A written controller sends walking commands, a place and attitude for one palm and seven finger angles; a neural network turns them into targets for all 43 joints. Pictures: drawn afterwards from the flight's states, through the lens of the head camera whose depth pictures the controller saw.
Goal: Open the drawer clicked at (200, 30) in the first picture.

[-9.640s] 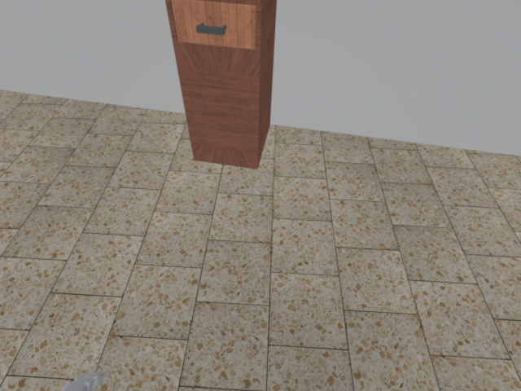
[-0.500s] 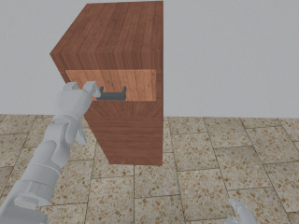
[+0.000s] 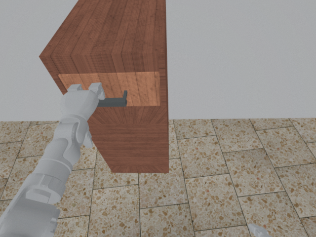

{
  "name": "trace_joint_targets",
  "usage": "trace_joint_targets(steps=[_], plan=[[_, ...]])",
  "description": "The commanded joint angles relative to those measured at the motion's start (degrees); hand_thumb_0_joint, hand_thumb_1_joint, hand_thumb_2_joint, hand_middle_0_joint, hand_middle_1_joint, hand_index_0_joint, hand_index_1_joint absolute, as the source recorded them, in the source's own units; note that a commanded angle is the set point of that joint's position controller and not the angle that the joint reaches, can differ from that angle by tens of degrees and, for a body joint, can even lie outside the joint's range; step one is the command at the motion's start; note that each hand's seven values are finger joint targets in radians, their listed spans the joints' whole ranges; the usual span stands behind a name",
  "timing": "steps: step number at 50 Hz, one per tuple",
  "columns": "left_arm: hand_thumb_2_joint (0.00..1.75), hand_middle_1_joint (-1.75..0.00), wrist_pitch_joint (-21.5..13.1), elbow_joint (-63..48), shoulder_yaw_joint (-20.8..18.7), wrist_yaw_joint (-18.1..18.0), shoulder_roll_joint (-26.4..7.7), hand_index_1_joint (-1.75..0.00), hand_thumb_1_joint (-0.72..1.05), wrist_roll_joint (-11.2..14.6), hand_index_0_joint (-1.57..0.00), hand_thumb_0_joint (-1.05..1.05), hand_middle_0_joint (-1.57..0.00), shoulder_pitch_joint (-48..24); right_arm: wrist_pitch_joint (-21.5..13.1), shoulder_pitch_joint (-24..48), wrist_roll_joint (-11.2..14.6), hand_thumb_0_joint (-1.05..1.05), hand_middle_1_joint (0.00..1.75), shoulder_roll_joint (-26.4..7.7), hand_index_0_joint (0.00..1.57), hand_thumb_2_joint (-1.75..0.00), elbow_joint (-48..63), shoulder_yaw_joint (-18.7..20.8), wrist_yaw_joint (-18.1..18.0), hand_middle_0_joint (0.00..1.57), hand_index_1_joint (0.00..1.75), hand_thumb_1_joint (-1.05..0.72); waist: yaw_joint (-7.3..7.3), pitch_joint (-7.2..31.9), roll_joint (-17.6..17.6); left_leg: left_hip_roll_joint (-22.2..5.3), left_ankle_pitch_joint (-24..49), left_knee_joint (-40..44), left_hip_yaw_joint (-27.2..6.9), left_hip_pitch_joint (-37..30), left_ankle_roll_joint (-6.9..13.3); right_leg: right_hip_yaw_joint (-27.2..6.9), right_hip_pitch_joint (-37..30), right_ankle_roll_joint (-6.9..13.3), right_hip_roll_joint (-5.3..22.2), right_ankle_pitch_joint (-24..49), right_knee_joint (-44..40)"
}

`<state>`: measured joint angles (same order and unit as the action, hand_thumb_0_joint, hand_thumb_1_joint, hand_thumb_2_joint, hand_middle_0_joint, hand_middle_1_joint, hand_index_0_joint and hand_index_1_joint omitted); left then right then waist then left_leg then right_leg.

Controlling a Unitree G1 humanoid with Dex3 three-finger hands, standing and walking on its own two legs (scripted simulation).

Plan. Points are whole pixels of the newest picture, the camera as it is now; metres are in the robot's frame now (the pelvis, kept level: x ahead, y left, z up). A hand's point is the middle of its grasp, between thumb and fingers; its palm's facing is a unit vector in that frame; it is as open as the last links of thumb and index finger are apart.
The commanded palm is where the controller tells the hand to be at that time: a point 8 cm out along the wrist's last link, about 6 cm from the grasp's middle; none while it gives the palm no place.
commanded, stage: move the hooked fingers above the handle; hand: left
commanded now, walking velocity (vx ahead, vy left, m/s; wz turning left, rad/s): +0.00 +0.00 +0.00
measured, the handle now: (111, 97) +0.55 +0.21 +0.00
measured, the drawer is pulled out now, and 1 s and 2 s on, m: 0.00 0.00 0.00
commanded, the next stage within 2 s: none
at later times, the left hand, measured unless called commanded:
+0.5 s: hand (103, 105) +0.47 +0.20 +0.05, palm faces -0.08 -0.03 -1.00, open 13.8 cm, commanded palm +0.46 +0.21 +0.11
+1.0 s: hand (101, 104) +0.48 +0.22 +0.04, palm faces -0.09 -0.02 -1.00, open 13.8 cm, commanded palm +0.47 +0.22 +0.10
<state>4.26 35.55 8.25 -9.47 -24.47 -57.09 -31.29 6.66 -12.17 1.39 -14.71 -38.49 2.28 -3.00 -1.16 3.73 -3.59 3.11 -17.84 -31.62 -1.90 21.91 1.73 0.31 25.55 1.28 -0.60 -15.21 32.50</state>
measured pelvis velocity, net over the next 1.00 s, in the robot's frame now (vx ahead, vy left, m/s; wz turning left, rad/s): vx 0.01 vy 0.01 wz -0.04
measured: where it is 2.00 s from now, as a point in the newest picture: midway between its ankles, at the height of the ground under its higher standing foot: outside the picture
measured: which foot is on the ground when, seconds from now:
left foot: down 0.00-1.00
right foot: down 0.00-1.00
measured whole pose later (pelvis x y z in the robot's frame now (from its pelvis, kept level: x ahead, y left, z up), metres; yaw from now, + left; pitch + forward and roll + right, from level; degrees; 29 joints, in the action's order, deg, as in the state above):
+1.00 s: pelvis +0.01 +0.01 -0.01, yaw -2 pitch +15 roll -1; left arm -2.2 56.4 2.6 -12.5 -27.4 -60.4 -44.3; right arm 7.0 -20.0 0.0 -14.4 -38.6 3.0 -2.6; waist 4.5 6.3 -3.1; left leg 1.9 -20.3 -36.6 -0.1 31.6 2.3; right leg -1.2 34.8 0.8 -1.9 -15.6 35.1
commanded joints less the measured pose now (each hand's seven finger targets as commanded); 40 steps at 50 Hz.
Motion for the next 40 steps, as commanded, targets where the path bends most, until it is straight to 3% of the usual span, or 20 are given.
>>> trace_joint_targets(steps=[1,2,4,5,8,11,17,18,20,23,24,26,27,28,32,33,35,38,40], plan=[[0.3,-1.2,-3.5,-10.0,-2.5,-0.8,-8.5,-1.2,-0.5,-0.3,-0.3,0.0,-0.3,-27.9,-1.7,-0.6,-0.3,0.0,0.3,-6.9,0.2,-0.9,6.5,2.2,-0.7,0.2,0.3,-0.9,2.66,21.3,3.8,-0.1,21.2,1.1,0.8,-7.2,0.2,0.3,-10.0,1.3,-0.4,16.4,-1.8],[0.3,-1.2,-4.0,-7.9,-4.1,-0.9,-9.9,-1.2,-0.5,-0.5,-0.3,0.0,-0.3,-27.6,-1.5,-1.0,-0.3,0.0,0.3,-6.8,0.2,-0.9,6.2,2.1,-0.8,0.2,0.3,-0.9,2.44,20.0,5.0,-0.1,21.0,1.0,0.9,-5.9,0.3,0.3,-9.9,1.3,-0.4,16.7,-1.7],[0.3,-1.2,-5.4,-6.4,-5.2,-1.7,-10.8,-1.2,-0.5,-0.7,-0.3,0.0,-0.3,-29.6,-1.4,-1.4,-0.5,0.0,0.3,-6.7,0.2,-0.9,6.1,2.0,-0.7,0.2,0.3,-0.9,2.14,19.4,4.2,0.0,21.2,0.8,0.9,-4.6,0.1,0.4,-9.4,1.5,-0.4,16.8,-1.0],[0.3,-1.2,-5.7,-4.7,-7.5,-2.5,-13.0,-1.2,-0.5,-1.1,-0.3,0.0,-0.3,-29.5,-1.3,-1.7,-0.6,0.0,0.3,-6.7,0.2,-0.9,5.8,2.0,-0.7,0.2,0.3,-0.9,1.6,19.4,5.1,0.1,20.8,0.6,1.2,-3.2,0.2,0.2,-10.1,1.5,-0.4,17.4,-0.7],[0.3,-1.2,-5.6,-2.1,-10.5,-5.1,-15.6,-1.2,-0.5,-2.2,-0.3,0.0,-0.3,-30.1,-1.1,-1.9,-0.9,0.0,0.3,-6.4,0.2,-0.9,6.2,1.9,-0.6,0.2,0.3,-0.9,0.54,20.8,3.7,0.3,21.7,0.2,1.5,-0.4,0.0,0.1,-11.1,1.8,-0.5,18.5,0.4],[0.3,-1.2,-3.8,2.0,-11.1,-7.0,-16.8,-1.2,-0.5,-3.3,-0.3,0.0,-0.3,-29.9,-0.8,-2.8,-1.0,0.0,0.3,-6.3,0.2,-0.9,6.1,1.9,-0.5,0.2,0.3,-0.9,0.75,22.1,4.1,0.2,22.0,-0.4,2.5,1.9,0.1,-0.4,-12.1,1.5,-0.4,20.9,1.2],[0.3,-1.2,-2.2,3.8,-5.5,-5.3,-11.7,-1.2,-0.5,-2.6,-0.3,0.0,-0.3,-34.8,-0.6,-6.3,-1.1,0.0,0.3,-7.2,0.2,-0.9,5.5,3.0,0.1,0.2,0.3,-0.9,3.88,27.1,2.8,-0.3,26.1,-2.1,2.7,-2.4,0.5,-0.3,-10.8,0.9,-0.7,23.7,1.0],[0.3,-1.2,-2.9,3.4,-5.2,-4.5,-10.9,-1.2,-0.5,-2.0,-0.3,0.0,-0.3,-36.1,-0.6,-6.9,-1.1,0.0,0.3,-7.2,0.2,-0.9,5.3,3.3,0.1,0.2,0.3,-0.9,4.77,28.0,4.8,-0.4,26.7,-2.5,2.1,-2.8,0.7,-0.2,-11.1,0.7,-0.8,24.2,0.9],[0.3,-1.2,-4.7,3.0,-4.7,-3.4,-10.3,-1.2,-0.5,-1.3,-0.3,0.0,-0.3,-36.0,-0.6,-8.0,-1.2,0.0,0.3,-7.4,0.2,-0.9,4.9,3.5,0.0,0.2,0.3,-0.9,5.04,27.7,4.5,-0.4,26.3,-2.6,2.0,-3.5,0.9,-0.3,-10.5,0.6,-0.7,24.0,0.6],[0.3,-1.2,-7.4,3.3,-4.6,-3.5,-10.6,-1.2,-0.5,-1.5,-0.3,0.0,-0.3,-40.3,-0.7,-9.0,-1.3,0.0,0.3,-7.5,0.2,-0.9,3.8,3.6,-0.3,0.2,0.3,-0.9,6.63,23.8,5.2,-0.4,24.1,-2.8,1.5,-1.9,1.1,-0.3,-7.4,0.7,-0.8,21.7,0.1],[0.3,-1.2,-7.9,4.4,-6.9,-4.2,-13.5,-1.2,-0.5,-2.3,-0.3,0.0,-0.3,-40.2,-0.7,-9.6,-1.2,0.0,0.3,-7.7,0.2,-0.9,3.3,3.5,-0.3,0.2,0.3,-0.9,5.92,23.1,3.4,-0.4,23.1,-2.7,1.3,-0.9,0.9,-0.3,-6.5,0.9,-0.9,20.1,0.5],[0.3,-1.2,-8.7,4.2,-7.9,-6.3,-14.4,-1.2,-0.5,-3.4,-0.3,0.0,-0.3,-42.4,-0.9,-10.4,-1.6,0.0,0.3,-7.4,0.2,-0.9,2.7,3.6,-0.1,0.2,0.3,-0.9,5.6,24.5,0.2,-0.6,25.1,-3.3,0.9,-1.7,0.4,-0.1,-4.3,1.4,-1.1,19.4,1.7],[0.3,-1.2,-8.6,5.1,-7.8,-7.4,-14.0,-1.2,-0.5,-3.7,-0.3,0.0,-0.3,-42.5,-1.0,-10.6,-1.8,0.0,0.3,-7.3,0.2,-0.9,2.6,3.6,0.1,0.2,0.3,-0.9,5.63,25.1,-0.4,-0.5,25.3,-3.7,1.1,-1.6,0.3,0.0,-3.9,1.4,-1.2,19.2,1.9],[0.3,-1.2,-8.4,6.1,-10.4,-8.6,-17.0,-1.2,-0.5,-4.2,-0.3,0.0,-0.3,-43.5,-1.0,-10.9,-1.9,0.0,0.3,-7.6,0.2,-0.9,2.3,3.5,0.2,0.2,0.3,-0.9,5.3,25.5,-0.2,-0.4,25.7,-3.9,0.8,-0.3,0.1,0.2,-4.1,1.6,-1.4,19.1,2.5],[0.3,-1.2,-3.8,12.6,-11.3,-11.5,-18.2,-1.2,-0.5,-4.7,-0.3,0.0,-0.3,-40.9,-0.9,-10.7,-2.2,0.0,0.3,-7.7,0.2,-0.9,2.4,2.9,1.1,0.2,0.3,-0.9,4.24,26.8,-1.2,-0.4,25.0,-4.0,2.0,3.2,-0.2,0.4,-5.1,1.6,-1.4,19.7,3.7],[0.3,-1.2,-2.6,13.9,-12.4,-11.6,-19.2,-1.2,-0.5,-4.7,-0.3,0.0,-0.3,-40.1,-0.7,-10.2,-2.1,0.0,0.3,-7.9,0.2,-0.9,2.6,3.0,1.2,0.2,0.3,-0.9,4.16,27.7,0.6,-0.4,25.2,-4.2,2.1,3.8,0.0,0.5,-6.4,1.5,-1.5,20.4,3.7],[0.3,-1.2,-0.4,16.1,-9.9,-10.8,-17.2,-1.2,-0.5,-4.5,-0.3,0.0,-0.3,-39.9,-0.6,-10.9,-1.9,0.0,0.3,-8.2,0.2,-0.9,3.0,3.0,1.3,0.2,0.3,-0.9,4.85,28.1,2.1,-0.6,24.2,-3.8,2.7,4.3,0.3,0.3,-7.3,1.0,-1.5,21.2,3.2],[0.3,-1.2,0.2,17.0,-10.0,-7.9,-17.6,-1.2,-0.5,-3.3,-0.3,0.0,-0.3,-37.5,-0.1,-11.2,-1.5,0.0,0.3,-8.8,0.2,-0.9,3.5,3.2,1.1,0.2,0.3,-0.9,4.93,29.1,5.5,-0.8,24.5,-3.5,3.0,4.1,0.8,-0.3,-10.3,0.6,-1.4,23.4,2.2],[0.3,-1.2,0.3,18.3,-9.8,-6.7,-18.1,-1.2,-0.5,-3.2,-0.3,0.0,-0.3,-36.8,0.2,-11.0,-1.1,0.0,0.3,-9.0,0.2,-0.9,3.5,2.9,0.7,0.2,0.3,-0.9,5.24,25.6,7.9,-0.9,20.9,-2.5,3.4,5.9,1.1,-0.3,-10.0,0.3,-1.2,21.7,1.3]])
